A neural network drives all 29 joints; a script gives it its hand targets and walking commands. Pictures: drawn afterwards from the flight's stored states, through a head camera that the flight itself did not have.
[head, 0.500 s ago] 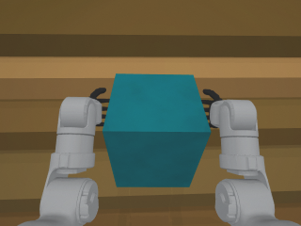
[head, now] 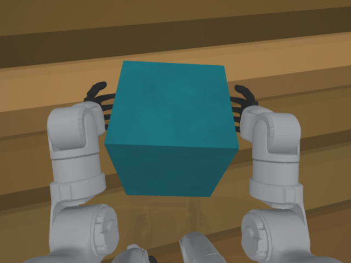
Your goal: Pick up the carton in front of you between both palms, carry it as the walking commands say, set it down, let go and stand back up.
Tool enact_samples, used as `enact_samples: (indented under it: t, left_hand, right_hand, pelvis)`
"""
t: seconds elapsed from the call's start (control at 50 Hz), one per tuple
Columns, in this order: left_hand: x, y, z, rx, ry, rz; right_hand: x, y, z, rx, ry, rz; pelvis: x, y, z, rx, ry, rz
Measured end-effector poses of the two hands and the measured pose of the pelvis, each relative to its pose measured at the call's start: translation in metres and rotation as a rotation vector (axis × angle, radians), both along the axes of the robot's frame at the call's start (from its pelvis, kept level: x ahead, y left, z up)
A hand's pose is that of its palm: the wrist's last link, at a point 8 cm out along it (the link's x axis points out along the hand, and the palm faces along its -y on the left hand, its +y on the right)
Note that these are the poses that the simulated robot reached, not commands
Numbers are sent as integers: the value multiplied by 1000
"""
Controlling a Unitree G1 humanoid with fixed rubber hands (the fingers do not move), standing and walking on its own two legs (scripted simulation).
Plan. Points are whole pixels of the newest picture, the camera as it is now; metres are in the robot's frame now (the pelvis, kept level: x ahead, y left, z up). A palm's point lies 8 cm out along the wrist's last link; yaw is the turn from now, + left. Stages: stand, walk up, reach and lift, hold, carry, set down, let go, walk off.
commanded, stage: carry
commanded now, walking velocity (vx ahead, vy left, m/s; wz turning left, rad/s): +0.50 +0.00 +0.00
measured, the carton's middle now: (171, 135) +0.39 -0.04 +0.05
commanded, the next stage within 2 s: none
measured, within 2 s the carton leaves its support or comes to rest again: neither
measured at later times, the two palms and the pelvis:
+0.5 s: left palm out of the picture +0.62 +0.18 +0.28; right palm out of the picture +0.69 -0.11 +0.30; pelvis +0.28 -0.04 +0.12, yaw +2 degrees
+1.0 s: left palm out of the picture +0.83 +0.14 +0.42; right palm out of the picture +0.81 -0.16 +0.42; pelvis +0.44 +0.00 +0.23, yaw +1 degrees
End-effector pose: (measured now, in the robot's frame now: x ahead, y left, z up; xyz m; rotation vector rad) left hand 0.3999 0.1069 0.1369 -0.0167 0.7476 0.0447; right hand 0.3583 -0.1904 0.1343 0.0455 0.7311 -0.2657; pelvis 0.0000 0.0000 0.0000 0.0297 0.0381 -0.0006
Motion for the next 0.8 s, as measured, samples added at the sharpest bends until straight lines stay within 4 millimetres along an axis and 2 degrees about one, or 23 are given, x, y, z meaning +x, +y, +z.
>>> enact_samples:
  t: [0.08,0.14,0.18,0.24,0.34,0.4,0.44,0.48,0.54,0.58,0.68,0.8]
  left_hand:
    - [39,8,59,-11,-87,-3]
    - [68,16,99,-17,-144,2]
    - [86,22,119,-18,-158,7]
    - [113,29,140,-14,-150,18]
    - [164,43,154,-4,-88,56]
    - [195,55,152,28,-25,109]
    - [209,65,148,47,29,166]
    - [219,74,146,73,72,205]
    - [233,80,149,92,120,225]
    - [249,79,160,84,120,228]
    - [306,68,207,64,22,213]
    - [375,46,261,53,-67,131]
  right_hand:
    - [42,7,65,-1,-88,-10]
    - [76,15,111,-33,-141,9]
    - [99,20,136,-60,-152,31]
    - [132,27,163,-94,-140,66]
    - [205,44,181,-68,-81,149]
    - [257,57,176,-47,-21,201]
    - [291,69,169,-22,29,256]
    - [318,80,163,9,70,295]
    - [342,88,162,43,117,303]
    - [355,86,170,52,117,292]
    - [394,71,211,64,16,244]
    - [427,46,258,47,-74,149]
  pelvis:
    - [35,8,34,-39,1,-21]
    - [66,6,47,-57,9,-14]
    - [90,3,53,-62,9,-1]
    - [128,-4,59,-83,-4,18]
    - [194,-15,71,-119,4,25]
    - [234,-24,82,-116,23,38]
    - [260,-32,96,-113,6,45]
    - [273,-36,115,-121,-10,42]
    - [291,-36,145,-117,-27,43]
    - [305,-37,164,-102,-31,52]
    - [339,-31,196,-55,-14,69]
    - [388,-7,221,-43,50,30]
